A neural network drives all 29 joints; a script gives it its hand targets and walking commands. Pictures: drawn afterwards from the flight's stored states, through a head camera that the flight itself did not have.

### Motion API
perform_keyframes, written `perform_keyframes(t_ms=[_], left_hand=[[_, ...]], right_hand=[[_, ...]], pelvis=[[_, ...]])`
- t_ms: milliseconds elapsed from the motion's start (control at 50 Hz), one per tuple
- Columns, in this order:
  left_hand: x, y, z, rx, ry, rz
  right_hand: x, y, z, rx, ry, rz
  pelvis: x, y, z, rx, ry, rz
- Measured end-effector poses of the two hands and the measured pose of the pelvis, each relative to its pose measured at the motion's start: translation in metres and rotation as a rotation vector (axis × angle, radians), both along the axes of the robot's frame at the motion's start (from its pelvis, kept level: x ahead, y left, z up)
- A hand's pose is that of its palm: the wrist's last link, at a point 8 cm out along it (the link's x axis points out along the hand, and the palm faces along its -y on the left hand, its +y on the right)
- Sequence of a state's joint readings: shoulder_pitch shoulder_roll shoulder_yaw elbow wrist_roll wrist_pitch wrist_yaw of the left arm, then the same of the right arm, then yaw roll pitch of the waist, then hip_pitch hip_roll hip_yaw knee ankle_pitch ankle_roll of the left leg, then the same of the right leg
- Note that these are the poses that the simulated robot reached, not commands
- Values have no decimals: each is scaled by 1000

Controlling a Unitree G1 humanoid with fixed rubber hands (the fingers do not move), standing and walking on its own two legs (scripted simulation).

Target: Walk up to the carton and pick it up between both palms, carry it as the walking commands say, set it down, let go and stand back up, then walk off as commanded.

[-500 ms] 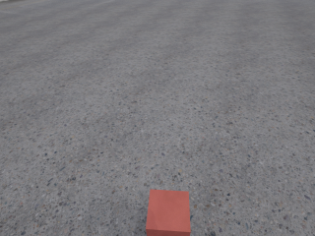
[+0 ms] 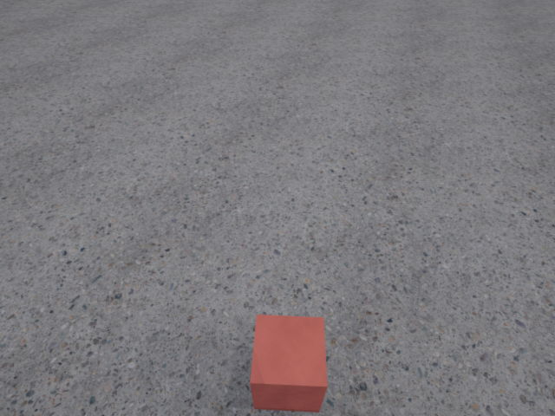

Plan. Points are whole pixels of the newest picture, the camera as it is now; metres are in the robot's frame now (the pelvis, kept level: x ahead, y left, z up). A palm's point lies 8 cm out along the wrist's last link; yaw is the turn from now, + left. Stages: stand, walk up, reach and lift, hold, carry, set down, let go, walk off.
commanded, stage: stand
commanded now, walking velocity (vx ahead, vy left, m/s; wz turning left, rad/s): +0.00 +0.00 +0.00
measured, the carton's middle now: (288, 364) +0.44 -0.02 -0.64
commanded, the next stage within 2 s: walk off in 0.16 s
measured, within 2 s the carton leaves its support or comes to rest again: neither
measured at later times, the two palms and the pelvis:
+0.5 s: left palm out of the picture -0.02 +0.21 -0.15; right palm out of the picture -0.05 -0.19 -0.15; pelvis +0.02 +0.02 +0.00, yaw -4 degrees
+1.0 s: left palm out of the picture +0.15 +0.17 -0.17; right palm (441, 390) +0.21 -0.24 -0.12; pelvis +0.18 -0.01 +0.00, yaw -4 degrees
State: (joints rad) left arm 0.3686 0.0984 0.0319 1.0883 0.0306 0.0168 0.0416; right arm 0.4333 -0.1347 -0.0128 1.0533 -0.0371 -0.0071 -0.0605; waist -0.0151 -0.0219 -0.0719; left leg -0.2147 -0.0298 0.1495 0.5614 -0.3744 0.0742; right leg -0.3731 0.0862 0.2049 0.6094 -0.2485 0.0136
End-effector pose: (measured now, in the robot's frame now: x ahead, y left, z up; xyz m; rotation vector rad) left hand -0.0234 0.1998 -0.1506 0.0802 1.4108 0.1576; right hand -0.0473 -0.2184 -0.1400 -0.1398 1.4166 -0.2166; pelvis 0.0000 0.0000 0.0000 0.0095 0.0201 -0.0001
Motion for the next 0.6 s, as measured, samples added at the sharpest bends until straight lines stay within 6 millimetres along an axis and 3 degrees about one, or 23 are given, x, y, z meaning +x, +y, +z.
perform_keyframes(t_ms=[300, 460, 520, 600], left_hand=[[9, 10, 1, 7, 3, -8], [1, 10, 2, -13, 65, -43], [15, 13, 6, -14, 75, -80], [66, 14, 12, -1, 20, -116]], right_hand=[[7, 31, -8, 63, 7, -13], [4, 27, -10, 41, 5, -55], [-7, 25, -8, 43, 31, -101], [-27, 26, -1, 57, 107, -147]], pelvis=[[6, 12, 0, -6, -39, -13], [16, 19, 0, -5, -39, -58], [29, 18, 2, -7, -29, -72], [50, 11, 4, -10, -30, -89]])
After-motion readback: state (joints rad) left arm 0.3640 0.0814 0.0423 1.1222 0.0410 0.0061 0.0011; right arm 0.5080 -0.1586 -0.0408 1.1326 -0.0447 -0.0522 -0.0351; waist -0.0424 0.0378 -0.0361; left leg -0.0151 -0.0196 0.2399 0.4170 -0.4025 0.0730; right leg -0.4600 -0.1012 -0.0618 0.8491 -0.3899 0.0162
